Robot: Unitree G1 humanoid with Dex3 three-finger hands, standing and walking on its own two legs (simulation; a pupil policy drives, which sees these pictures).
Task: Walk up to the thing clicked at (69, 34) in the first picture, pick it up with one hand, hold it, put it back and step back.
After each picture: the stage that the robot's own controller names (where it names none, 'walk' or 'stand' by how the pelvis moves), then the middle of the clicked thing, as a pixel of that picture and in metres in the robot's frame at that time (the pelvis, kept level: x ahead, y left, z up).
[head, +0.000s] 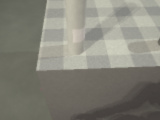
stand; (75, 25) +0.53 +0.05 +0.13
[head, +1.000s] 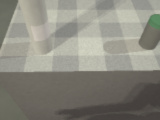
sink last; (36, 20) +0.47 +0.17 +0.16
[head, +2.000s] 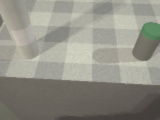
rise first; (19, 24) +0.44 +0.22 +0.17
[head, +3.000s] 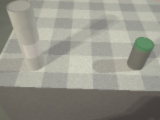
stand; (29, 40) +0.45 +0.21 +0.13
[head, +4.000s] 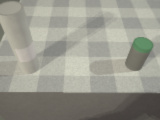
stand; (21, 43) +0.43 +0.22 +0.12
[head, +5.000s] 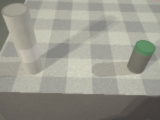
stand; (26, 44) +0.43 +0.21 +0.12
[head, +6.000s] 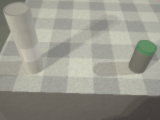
stand; (27, 43) +0.43 +0.20 +0.12
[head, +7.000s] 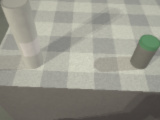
rise first; (26, 37) +0.44 +0.20 +0.13
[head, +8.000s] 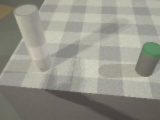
rise first; (35, 42) +0.44 +0.21 +0.13
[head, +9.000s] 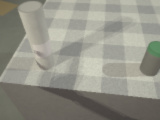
go down; (39, 40) +0.45 +0.20 +0.13
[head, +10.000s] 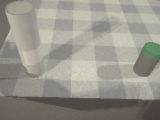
go down; (29, 44) +0.42 +0.18 +0.14
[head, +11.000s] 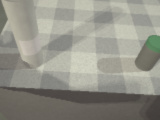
close in; (26, 34) +0.43 +0.18 +0.15
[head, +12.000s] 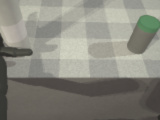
close; (9, 19) +0.45 +0.20 +0.18
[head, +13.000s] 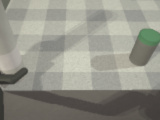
lift; (3, 47) +0.37 +0.23 +0.17
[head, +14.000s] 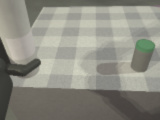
lift; (16, 32) +0.31 +0.18 +0.29
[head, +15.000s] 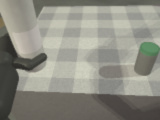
hold; (23, 26) +0.33 +0.16 +0.29
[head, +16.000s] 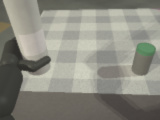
hold; (28, 30) +0.34 +0.15 +0.28
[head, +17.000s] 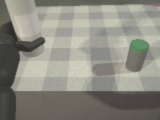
crouch; (23, 13) +0.40 +0.17 +0.29
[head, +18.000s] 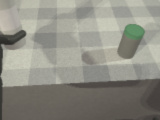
lower; (3, 7) +0.49 +0.21 +0.22
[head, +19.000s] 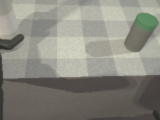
lower; out of the picture +0.48 +0.22 +0.19
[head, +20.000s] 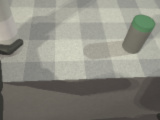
lower; out of the picture +0.46 +0.22 +0.18
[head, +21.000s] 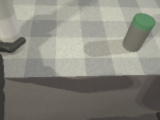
lower; (1, 14) +0.47 +0.21 +0.18
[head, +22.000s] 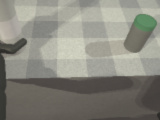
lower; (3, 16) +0.47 +0.21 +0.18
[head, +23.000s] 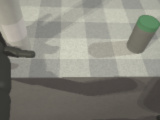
withdraw; (9, 18) +0.46 +0.20 +0.18
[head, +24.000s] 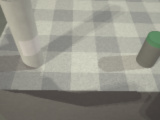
sink last; (25, 34) +0.43 +0.19 +0.16
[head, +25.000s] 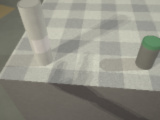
stand; (38, 35) +0.47 +0.21 +0.14
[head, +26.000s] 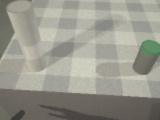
stand; (30, 41) +0.43 +0.20 +0.13
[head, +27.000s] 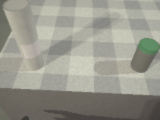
stand; (27, 39) +0.44 +0.21 +0.13
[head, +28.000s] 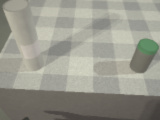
stand; (27, 40) +0.44 +0.21 +0.13
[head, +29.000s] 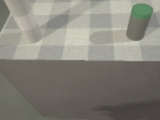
walk; (22, 11) +0.53 +0.24 +0.15
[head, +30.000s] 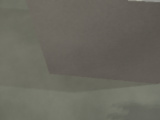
walk; out of the picture +0.89 +0.16 +0.16
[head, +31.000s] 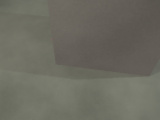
stand; out of the picture +1.20 +0.13 +0.14
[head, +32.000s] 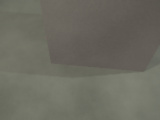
stand; out of the picture +1.19 +0.16 +0.13
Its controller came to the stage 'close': yes
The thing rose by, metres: 0.20
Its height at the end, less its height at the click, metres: +0.00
